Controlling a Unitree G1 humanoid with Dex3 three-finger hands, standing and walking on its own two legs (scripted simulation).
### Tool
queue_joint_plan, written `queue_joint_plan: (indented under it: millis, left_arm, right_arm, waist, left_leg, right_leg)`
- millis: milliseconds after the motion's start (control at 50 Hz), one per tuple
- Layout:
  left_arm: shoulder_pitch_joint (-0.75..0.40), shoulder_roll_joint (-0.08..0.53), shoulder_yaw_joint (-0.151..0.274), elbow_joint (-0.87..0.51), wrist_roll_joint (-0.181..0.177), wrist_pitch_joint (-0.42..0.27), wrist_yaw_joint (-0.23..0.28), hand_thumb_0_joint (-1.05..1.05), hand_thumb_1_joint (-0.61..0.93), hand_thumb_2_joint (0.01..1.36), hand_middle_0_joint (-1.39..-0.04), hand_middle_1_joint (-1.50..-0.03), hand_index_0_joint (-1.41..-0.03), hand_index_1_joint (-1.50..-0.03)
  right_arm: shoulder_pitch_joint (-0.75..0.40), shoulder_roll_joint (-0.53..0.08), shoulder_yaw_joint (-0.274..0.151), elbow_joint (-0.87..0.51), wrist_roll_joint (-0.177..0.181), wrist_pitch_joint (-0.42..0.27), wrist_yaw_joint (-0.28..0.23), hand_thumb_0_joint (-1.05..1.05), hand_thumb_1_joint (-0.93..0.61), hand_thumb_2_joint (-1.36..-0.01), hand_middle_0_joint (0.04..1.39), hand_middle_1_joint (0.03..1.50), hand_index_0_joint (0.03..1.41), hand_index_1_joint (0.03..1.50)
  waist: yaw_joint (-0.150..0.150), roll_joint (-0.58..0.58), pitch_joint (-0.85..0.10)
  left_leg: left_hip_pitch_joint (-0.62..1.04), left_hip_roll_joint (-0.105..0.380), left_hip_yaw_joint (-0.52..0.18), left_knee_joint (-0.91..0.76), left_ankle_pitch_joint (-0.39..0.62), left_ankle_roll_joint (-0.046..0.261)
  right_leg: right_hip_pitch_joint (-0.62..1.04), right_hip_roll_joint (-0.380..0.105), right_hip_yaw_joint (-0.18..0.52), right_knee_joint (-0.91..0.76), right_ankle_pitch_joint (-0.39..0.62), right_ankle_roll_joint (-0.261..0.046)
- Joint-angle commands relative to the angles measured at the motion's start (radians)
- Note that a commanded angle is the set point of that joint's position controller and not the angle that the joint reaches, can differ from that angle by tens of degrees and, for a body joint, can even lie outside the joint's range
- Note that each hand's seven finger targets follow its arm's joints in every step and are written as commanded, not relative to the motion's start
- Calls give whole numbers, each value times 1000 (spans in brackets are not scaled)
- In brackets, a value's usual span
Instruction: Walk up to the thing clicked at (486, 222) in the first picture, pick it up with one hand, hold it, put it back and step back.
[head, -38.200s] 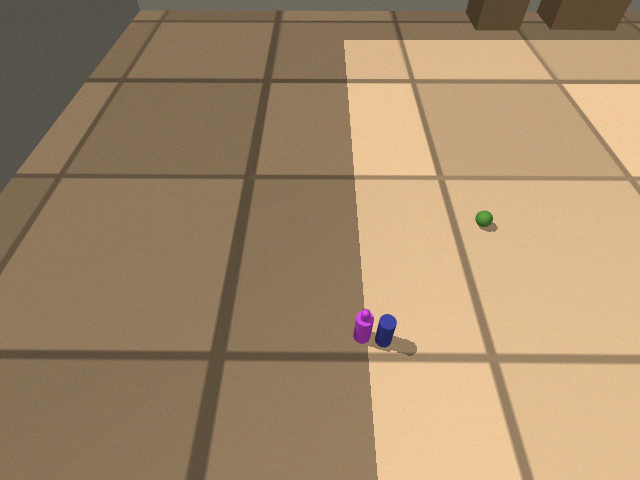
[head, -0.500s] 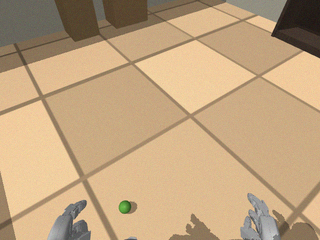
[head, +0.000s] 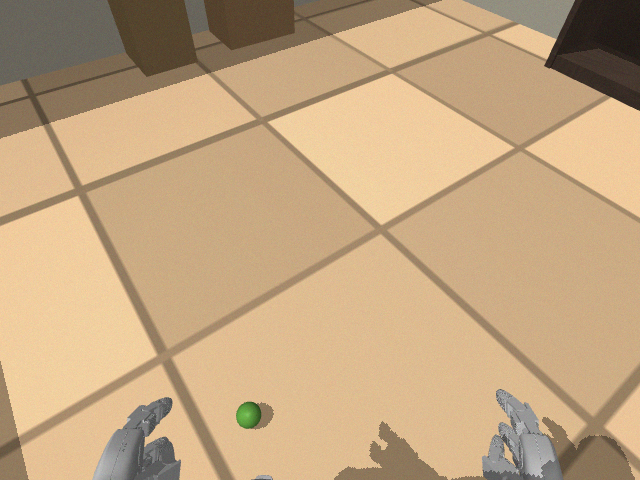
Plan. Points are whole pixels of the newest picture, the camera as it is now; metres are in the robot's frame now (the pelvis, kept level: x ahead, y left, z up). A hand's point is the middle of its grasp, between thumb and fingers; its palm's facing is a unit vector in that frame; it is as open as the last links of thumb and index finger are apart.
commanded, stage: home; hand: left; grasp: from above
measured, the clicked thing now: (248, 415) +0.40 +0.20 -0.68
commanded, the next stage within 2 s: stand in 0.44 s
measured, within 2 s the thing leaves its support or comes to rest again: neither
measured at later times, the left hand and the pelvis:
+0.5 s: hand (176, 478) +0.15 +0.18 -0.05, palm faces +0.04 -0.98 -0.20, open 7.4 cm; pelvis -0.01 +0.00 +0.00, yaw +0 degrees
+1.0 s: hand out of the picture +0.06 +0.24 -0.11, palm faces +0.04 -0.95 -0.32, open 7.4 cm; pelvis -0.01 +0.01 +0.05, yaw +0 degrees
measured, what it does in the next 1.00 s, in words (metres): stands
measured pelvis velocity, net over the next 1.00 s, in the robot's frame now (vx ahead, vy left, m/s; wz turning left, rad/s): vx -0.01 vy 0.01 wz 0.00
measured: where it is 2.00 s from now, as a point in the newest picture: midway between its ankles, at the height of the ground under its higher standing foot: outside the picture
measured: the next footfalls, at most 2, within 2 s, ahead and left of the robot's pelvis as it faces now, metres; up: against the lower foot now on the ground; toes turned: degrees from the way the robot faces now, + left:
none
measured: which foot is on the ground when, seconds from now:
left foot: down 0.00-1.00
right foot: down 0.00-1.00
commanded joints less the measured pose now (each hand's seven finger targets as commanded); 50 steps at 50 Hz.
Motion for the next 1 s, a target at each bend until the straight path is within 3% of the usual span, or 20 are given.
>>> queue_joint_plan:
  millis: [0, 40, 60, 100, 140, 240, 500, 520, 540, 560, 580, 600, 640, 680, 740, 800, 840, 940, 980]
  left_arm:
    - [6, 110, 74, -193, 7, -46, 5, 0, 900, 900, -200, -300, -200, -300]
    - [-15, 85, 41, -222, 9, -49, 2, 0, 900, 900, -200, -300, -200, -300]
    - [6, 111, 75, -190, 9, -46, 5, 0, 900, 900, -200, -300, -200, -300]
    - [-8, 91, 54, -205, 7, -50, 4, 0, 900, 900, -200, -300, -200, -300]
    - [6, 105, 72, -183, 8, -45, 5, 0, 900, 900, -200, -300, -200, -300]
    - [-8, 96, 64, -179, 7, -43, 4, 0, 900, 900, -200, -301, -200, -300]
    - [-10, 103, 70, -198, 3, -45, 5, 0, 900, 900, -200, -300, -200, -299]
    - [-296, 186, 59, 153, 128, -254, 42, 0, 900, 900, -200, -301, -200, -300]
    - [-223, 209, 86, 334, 133, -322, 37, 0, 900, 900, -200, -300, -200, -301]
    - [-223, 207, 80, 383, 133, -357, 32, 0, 900, 900, -200, -300, -200, -301]
    - [-235, 206, 72, 409, 130, -378, 25, 0, 900, 900, -200, -300, -200, -301]
    - [-232, 209, 62, 452, 127, -397, 22, 0, 900, 900, -200, -300, -200, -301]
    - [-255, 204, 62, 529, 121, -408, 21, 0, 900, 900, -200, -300, -200, -301]
    - [-285, 200, 70, 607, 110, -416, 19, 0, 900, 900, -200, -300, -200, -301]
    - [-321, 204, 70, 705, 109, -438, 20, 0, 900, 900, -200, -300, -200, -301]
    - [-334, 202, 70, 790, 108, -453, 19, 0, 900, 900, -200, -300, -200, -301]
    - [-320, 192, 66, 844, 106, -456, 18, 0, 900, 900, -200, -300, -200, -301]
    - [-318, 194, 60, 958, 96, -459, 18, 0, 900, 900, -200, -300, -200, -301]
    - [-310, 194, 57, 997, 91, -463, 19, 0, 900, 900, -200, -300, -200, -301]
  right_arm:
    - [-57, -139, -64, -158, 4, -56, -10, 0, -901, -899, 199, 299, 200, 299]
    - [-56, -124, -56, -168, 3, -53, -7, 0, -901, -899, 200, 299, 200, 299]
    - [-51, -141, -66, -154, 3, -52, -8, 0, -901, -899, 200, 299, 200, 299]
    - [-47, -128, -60, -156, 3, -51, -4, 0, -901, -899, 200, 299, 200, 299]
    - [-48, -137, -65, -152, 3, -49, -5, 0, -901, -899, 199, 299, 200, 299]
    - [-58, -140, -66, -159, 4, -47, -5, 0, -901, -899, 199, 299, 199, 299]
    - [-59, -134, -62, -170, 6, -48, -6, 0, -901, -900, 200, 299, 200, 299]
    - [-137, -221, -91, 91, -109, 51, 53, 0, -902, -899, 199, 299, 199, 299]
    - [-133, -227, -111, 96, -108, 83, 77, 0, -900, -900, 200, 300, 200, 300]
    - [-135, -225, -105, 93, -110, 96, 94, 0, -900, -900, 200, 300, 200, 300]
    - [-109, -225, -105, 91, -112, 107, 105, 0, -900, -900, 200, 300, 200, 300]
    - [-120, -221, -101, 112, -97, 111, 121, 0, -900, -900, 200, 300, 200, 300]
    - [-131, -201, -108, 157, -60, 122, 149, 0, -900, -900, 200, 300, 200, 300]
    - [-149, -201, -114, 181, -50, 132, 158, 0, -900, -900, 200, 300, 200, 300]
    - [-152, -205, -121, 229, -52, 148, 163, 0, -900, -900, 200, 300, 200, 300]
    - [-150, -209, -123, 268, -55, 156, 161, 0, -900, -900, 200, 300, 200, 300]
    - [-164, -218, -124, 294, -56, 160, 158, 0, -900, -900, 200, 300, 200, 300]
    - [-157, -239, -122, 360, -48, 167, 147, 0, -900, -900, 200, 300, 200, 300]
    - [-146, -248, -123, 388, -45, 169, 143, 0, -900, -900, 200, 300, 200, 300]
  waist:
    - [2, 2, -117]
    - [-1, 29, -129]
    - [-1, 24, -112]
    - [-4, 27, -128]
    - [0, 20, -110]
    - [-2, 19, -83]
    - [-2, 9, -87]
    - [84, -74, 158]
    - [64, -124, 54]
    - [53, -133, 34]
    - [37, -88, 52]
    - [53, -37, 26]
    - [71, -60, 31]
    - [71, -77, 37]
    - [62, -69, 46]
    - [57, -30, 81]
    - [70, -2, 122]
    - [66, 19, 146]
    - [64, 30, 132]
  left_leg:
    - [173, -24, 20, -135, 335, 29]
    - [190, -24, 23, -126, 380, 27]
    - [188, -20, 17, -137, 362, 26]
    - [196, -20, 16, -126, 401, 27]
    - [188, -20, 15, -133, 373, 26]
    - [169, -19, 13, -151, 302, 25]
    - [147, -26, 20, -146, 249, 30]
    - [125, -4, 5, -218, 405, 74]
    - [212, -12, 33, -214, 405, 82]
    - [248, -11, 26, -225, 428, 82]
    - [269, -8, 11, -248, 434, 79]
    - [318, -7, -3, -271, 444, 80]
    - [358, -13, 14, -299, 411, 74]
    - [387, -13, 2, -317, 391, 70]
    - [416, -13, -3, -352, 312, 76]
    - [459, 6, -27, -418, 323, 82]
    - [444, 29, -67, -482, 301, 83]
    - [490, 55, -98, -579, 373, 75]
    - [530, 63, -95, -593, 453, 72]
  right_leg:
    - [19, 18, -19, -132, 340, -11]
    - [14, 17, -18, -126, 378, -11]
    - [8, 20, -22, -124, 352, -13]
    - [14, 19, -22, -121, 384, -12]
    - [10, 19, -23, -125, 358, -13]
    - [-7, 21, -26, -133, 300, -15]
    - [-9, 17, -21, -143, 264, -13]
    - [198, -71, 66, -222, 278, -56]
    - [221, -94, 138, -243, 292, -94]
    - [222, -98, 158, -240, 343, -103]
    - [197, -83, 148, -246, 355, -98]
    - [247, -87, 127, -236, 387, -86]
    - [267, -101, 132, -264, 367, -70]
    - [265, -102, 133, -305, 336, -62]
    - [292, -118, 144, -370, 289, -56]
    - [297, -105, 122, -395, 291, -48]
    - [319, -88, 92, -404, 290, -42]
    - [395, -85, 76, -458, 335, -36]
    - [434, -92, 74, -476, 385, -29]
